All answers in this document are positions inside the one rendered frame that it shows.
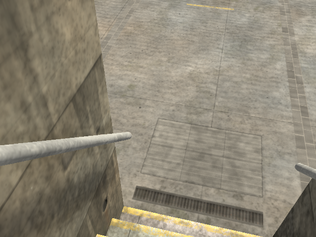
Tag stairs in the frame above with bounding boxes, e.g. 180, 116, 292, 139
96, 206, 263, 237

